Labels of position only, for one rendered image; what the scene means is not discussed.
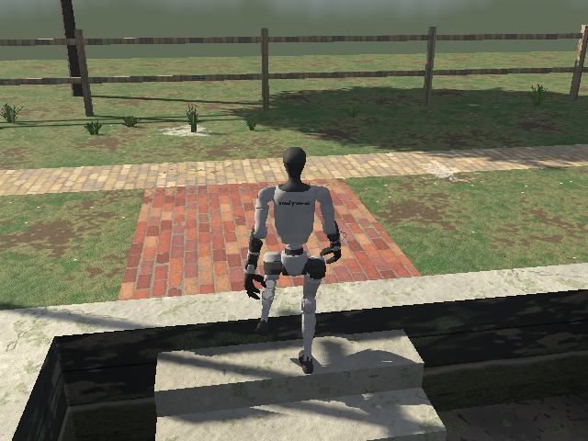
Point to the left robot hand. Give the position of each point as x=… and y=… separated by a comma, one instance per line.
x=249, y=285

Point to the left robot upper arm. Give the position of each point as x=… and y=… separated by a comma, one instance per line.
x=265, y=195

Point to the right robot upper arm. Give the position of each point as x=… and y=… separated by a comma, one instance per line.
x=322, y=194

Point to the right robot hand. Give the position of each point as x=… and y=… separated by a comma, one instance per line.
x=328, y=250

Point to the robot right forearm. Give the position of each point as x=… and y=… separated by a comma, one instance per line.
x=334, y=239

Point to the robot left forearm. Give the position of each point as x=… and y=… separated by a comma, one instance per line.
x=253, y=253

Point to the left robot shin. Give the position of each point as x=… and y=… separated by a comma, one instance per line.
x=268, y=294

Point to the right robot thigh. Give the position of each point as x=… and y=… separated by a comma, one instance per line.
x=316, y=269

